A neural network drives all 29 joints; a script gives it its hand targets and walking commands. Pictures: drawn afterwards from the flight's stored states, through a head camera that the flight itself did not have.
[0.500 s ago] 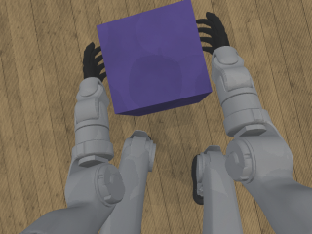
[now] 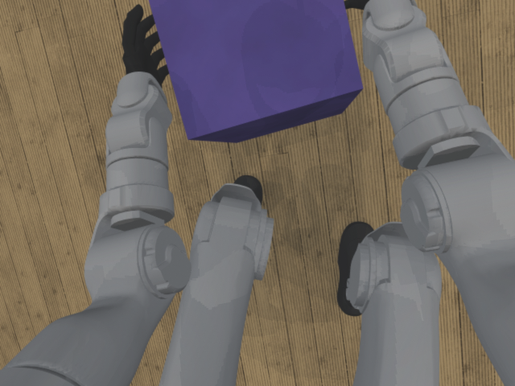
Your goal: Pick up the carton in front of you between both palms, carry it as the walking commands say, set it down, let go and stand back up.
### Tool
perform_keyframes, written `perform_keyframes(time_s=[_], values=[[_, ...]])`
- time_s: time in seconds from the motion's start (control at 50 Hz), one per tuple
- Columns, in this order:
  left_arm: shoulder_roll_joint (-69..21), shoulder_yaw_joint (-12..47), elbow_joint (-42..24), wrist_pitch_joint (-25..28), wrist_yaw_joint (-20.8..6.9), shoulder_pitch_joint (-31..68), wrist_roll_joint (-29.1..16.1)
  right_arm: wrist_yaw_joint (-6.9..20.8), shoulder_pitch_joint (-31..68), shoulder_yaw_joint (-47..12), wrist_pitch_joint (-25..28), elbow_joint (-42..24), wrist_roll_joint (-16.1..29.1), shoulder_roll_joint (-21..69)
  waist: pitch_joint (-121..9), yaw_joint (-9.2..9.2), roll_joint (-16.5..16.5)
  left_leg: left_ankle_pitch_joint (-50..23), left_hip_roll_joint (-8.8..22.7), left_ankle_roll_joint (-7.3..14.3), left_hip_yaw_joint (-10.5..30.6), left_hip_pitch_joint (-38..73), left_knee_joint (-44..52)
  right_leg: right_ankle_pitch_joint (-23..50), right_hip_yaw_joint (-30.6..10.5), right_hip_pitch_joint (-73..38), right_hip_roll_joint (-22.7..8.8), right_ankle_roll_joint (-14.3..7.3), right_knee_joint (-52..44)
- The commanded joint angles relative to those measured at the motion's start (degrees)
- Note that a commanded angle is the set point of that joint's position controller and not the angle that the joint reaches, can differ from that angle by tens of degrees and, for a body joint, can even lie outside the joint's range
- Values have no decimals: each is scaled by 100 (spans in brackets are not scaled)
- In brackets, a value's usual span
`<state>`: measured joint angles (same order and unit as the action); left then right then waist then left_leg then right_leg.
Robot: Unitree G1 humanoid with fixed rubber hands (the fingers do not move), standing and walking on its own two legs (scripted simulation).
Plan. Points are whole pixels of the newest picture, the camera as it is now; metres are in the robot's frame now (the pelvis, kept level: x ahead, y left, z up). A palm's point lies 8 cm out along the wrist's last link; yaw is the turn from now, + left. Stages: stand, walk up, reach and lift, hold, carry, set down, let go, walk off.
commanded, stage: set down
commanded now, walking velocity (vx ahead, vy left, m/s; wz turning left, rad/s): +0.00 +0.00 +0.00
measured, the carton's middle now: (264, 59) +0.50 +0.14 -0.24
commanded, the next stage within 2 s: none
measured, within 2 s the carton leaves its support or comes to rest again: rests again in 1.10 s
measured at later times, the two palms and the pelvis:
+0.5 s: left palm (156, 81) +0.43 +0.27 -0.18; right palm (377, 14) +0.56 +0.00 -0.19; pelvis +0.01 -0.01 -0.01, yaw +1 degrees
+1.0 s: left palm (158, 86) +0.43 +0.27 -0.19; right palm (379, 14) +0.56 +0.00 -0.19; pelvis +0.00 -0.01 -0.02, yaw +2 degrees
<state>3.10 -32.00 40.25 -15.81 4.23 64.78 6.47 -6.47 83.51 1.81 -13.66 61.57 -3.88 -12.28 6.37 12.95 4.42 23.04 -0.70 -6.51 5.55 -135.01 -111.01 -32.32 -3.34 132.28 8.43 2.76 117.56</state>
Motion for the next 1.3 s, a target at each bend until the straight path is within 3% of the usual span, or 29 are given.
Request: perform_keyframes(time_s=[0.0, 0.06, 0.14, 0.16, 0.2, 0.3, 0.32, 0.36, 0.38, 0.42, 0.48, 0.54, 0.6, 0.62, 0.68, 0.7, 0.72, 0.76, 0.84, 0.86, 0.92, 0.94, 1.14, 1.16, 1.18, 1.2, 1.22, 1.26, 1.28], values=[[-3935, 2575, -674, 401, -1386, 3962, -891, 1166, 2570, -1412, 365, -804, 690, 5240, -7099, 585, 856, -1740, -393, 171, -1287, 4555, 316, 898, 703, -2871, 331, -148, -926], [-4096, 2195, -622, 389, -1528, 3858, -896, 1161, 2383, -1252, 354, -643, 226, 4829, -6643, 313, 1388, -1661, -405, 180, -1178, 3590, 345, 1041, 651, -3063, 171, -178, -997], [-4054, 2128, -196, 418, -1529, 3813, -772, 1132, 2256, -1043, 344, -320, 314, 5180, -6516, 614, 1093, -1510, -469, 254, -1345, 3996, 269, 982, 637, -2697, 269, -165, -1022], [-3678, 2223, -238, 464, -1545, 3944, -955, 1099, 2157, -1229, 368, -529, 224, 5136, -6350, 406, 1436, -1756, -375, 199, -1163, 3860, 149, 1047, 582, -2679, 141, -157, -944], [-4030, 2055, -177, 404, -1600, 3532, -614, 1096, 1502, -651, 346, 365, -33, 4997, -6285, 229, 966, -1680, -420, 147, -1275, 3669, 297, 1004, 598, -2491, 243, -266, -1159], [-3494, 1826, 12, 601, -1506, 3292, -415, 1234, 1764, -746, 520, -155, 84, 5015, -5533, 763, 972, -1728, -506, 191, -1272, 3438, 246, 1110, 422, -1897, 178, -215, -921], [-3637, 1698, 150, 611, -1467, 3272, -342, 1216, 2082, -866, 567, -188, 117, 4855, -5517, 444, 1107, -1920, -399, 270, -1181, 3321, 130, 1178, 418, -1786, 186, -254, -1035], [-3366, 1627, 168, 676, -1407, 3174, -377, 1175, 2409, -1240, 686, -356, 494, 4698, -5769, 879, 995, -1739, -401, 270, -1141, 3524, 99, 875, 415, -1963, 191, -216, -820], [-3533, 1643, 301, 660, -1401, 3449, -471, 1176, 2249, -995, 657, -82, 299, 4781, -5354, 555, 1400, -1527, -446, 305, -1163, 3311, 186, 734, 470, -1868, 229, -324, -945], [-2902, 1484, 299, 706, -1439, 3389, -398, 1162, 2091, -1179, 642, -330, 377, 4570, -5062, 711, 1440, -1665, -322, 309, -1186, 3025, 140, 1195, 273, -2070, 154, -223, -1038], [-2498, 1523, 179, 805, -1317, 3713, -415, 1189, 2120, -978, 616, 301, 414, 4311, -4984, 914, 909, -1340, -347, 220, -1313, 2899, 117, 951, 255, -1971, 173, -297, -872], [-2906, 1505, 241, 869, -1388, 3715, -582, 1072, 2281, -814, 669, 88, 160, 4018, -5061, 418, 970, -1297, -294, 221, -1179, 2877, 21, 687, 394, -2253, 113, -238, -831], [-2563, 1316, 481, 887, -1296, 3366, -388, 1109, 2041, -1045, 686, 347, 325, 3954, -4901, 617, 1129, -1519, -351, 265, -1267, 3056, 29, 1075, 374, -1989, 125, -193, -956], [-2799, 1410, 725, 851, -1290, 3351, -430, 1088, 2039, -767, 737, 500, 153, 3781, -4919, 255, 873, -1522, -219, 195, -1168, 2920, 30, 1050, 305, -2202, 109, -302, -931], [-2089, 1159, 868, 953, -1225, 3152, -207, 1156, 1724, -624, 658, 799, 76, 3665, -4276, 488, 819, -1158, -299, 244, -1184, 2840, 56, 619, 211, -1561, 81, -297, -958], [-2597, 1024, 1065, 895, -1250, 3024, -211, 1111, 1826, -620, 767, 786, 47, 3420, -4277, 223, 607, -1132, -271, 235, -1072, 2821, 4, 650, 333, -1648, 94, -380, -903], [-2117, 1211, 1067, 976, -1191, 3218, -203, 1153, 1958, -668, 742, 800, 117, 3813, -4127, 542, 979, -1311, -298, 284, -995, 2887, 7, 777, 252, -1504, 22, -265, -762], [-2093, 1057, 982, 985, -1145, 3344, -227, 1105, 1931, -381, 780, 896, -190, 3111, -3955, 165, 1026, -945, -326, 290, -1031, 2709, 178, 536, 376, -1531, 52, -303, -931], [-1763, 704, 1389, 1040, -1100, 3079, 28, 1160, 1979, -532, 748, 772, -108, 3075, -3782, 450, 1052, -771, -324, 321, -1146, 2460, -32, 519, 121, -1601, -15, -309, -1016], [-1858, 664, 1545, 1026, -1147, 3018, -181, 1103, 1864, -441, 762, 1153, -173, 2988, -3732, 119, 1005, -598, -282, 341, -1140, 2293, -80, 574, 183, -2026, -7, -339, -909], [-1330, 539, 1499, 1083, -1029, 2574, 25, 1102, 1559, -472, 779, 834, 2, 2742, -3580, 656, 705, -757, -278, 332, -1190, 2308, -70, 578, 78, -1662, -28, -271, -820], [-933, 361, 1629, 1138, -1000, 2542, 200, 982, 1912, -631, 826, 928, 36, 2260, -3557, 504, 985, -652, -190, 360, -1094, 2207, -26, 374, 217, -1926, -38, -170, -812], [1663, 88, 2022, 1843, -91, 1461, -578, 185, 1601, -784, 1098, 306, 640, -777, -4127, 619, 628, -1435, 61, 91, -1088, 2822, -170, 1010, 33, -2146, -352, -126, -631], [2349, -303, 2119, 1945, 27, 1211, -429, 129, 1512, -614, 1043, 456, 623, -1173, -4083, 982, 466, -1321, 78, 130, -1129, 2637, -125, 797, -41, -1968, -364, -35, -641], [2389, -190, 2363, 2006, 2, 870, -704, 149, 1795, -942, 1124, 190, 804, -1323, -4157, 986, 1016, -1529, 233, 139, -1055, 2643, -129, 1016, -73, -2117, -495, -28, -824], [2087, 437, 2029, 2077, -30, 1607, -929, 176, 1812, -944, 1169, -183, 1058, -876, -4309, 573, 813, -1703, 141, 140, -1028, 2848, -163, 1053, 112, -2093, -403, -127, -636], [2229, 340, 2526, 2030, -2, 1241, -1053, 244, 1994, -1364, 1089, 169, 1424, -958, -4461, 1082, 779, -1886, 245, 240, -984, 3244, -57, 927, 85, -2377, -467, -32, -478], [2075, 448, 2343, 2012, 2, 1016, -1425, 268, 2128, -1290, 1056, -83, 1221, -1287, -4571, 943, 968, -1852, 207, 237, -1036, 3462, -105, 513, 254, -2268, -563, -54, -557], [1924, 587, 1910, 2075, -71, 1274, -1510, 277, 2107, -1063, 1111, -506, 1097, -1465, -4651, 542, 816, -2115, 209, 219, -1002, 3435, -218, 783, 284, -1946, -477, -68, -592]])
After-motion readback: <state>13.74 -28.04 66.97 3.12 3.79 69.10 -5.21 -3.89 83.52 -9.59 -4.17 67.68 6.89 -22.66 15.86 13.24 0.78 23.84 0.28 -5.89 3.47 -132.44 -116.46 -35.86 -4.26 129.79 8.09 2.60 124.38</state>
